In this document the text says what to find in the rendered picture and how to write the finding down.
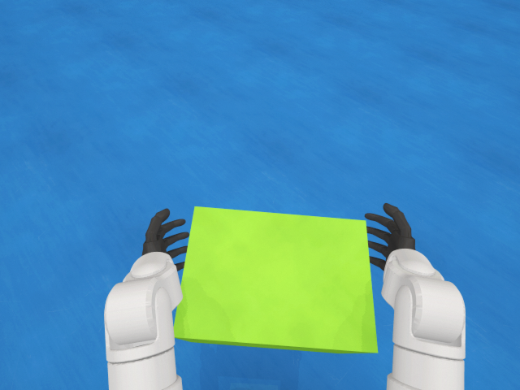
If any right robot forearm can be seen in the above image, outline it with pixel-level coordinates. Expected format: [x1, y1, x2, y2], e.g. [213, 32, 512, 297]
[381, 249, 466, 390]

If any carton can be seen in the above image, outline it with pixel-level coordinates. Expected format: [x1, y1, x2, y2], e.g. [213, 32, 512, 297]
[174, 206, 378, 353]

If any left robot forearm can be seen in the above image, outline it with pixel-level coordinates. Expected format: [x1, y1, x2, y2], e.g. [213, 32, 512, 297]
[104, 252, 183, 390]

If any right robot hand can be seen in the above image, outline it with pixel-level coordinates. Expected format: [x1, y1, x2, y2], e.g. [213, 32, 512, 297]
[365, 203, 416, 271]

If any left robot hand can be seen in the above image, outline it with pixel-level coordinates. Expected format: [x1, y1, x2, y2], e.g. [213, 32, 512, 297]
[142, 208, 189, 271]

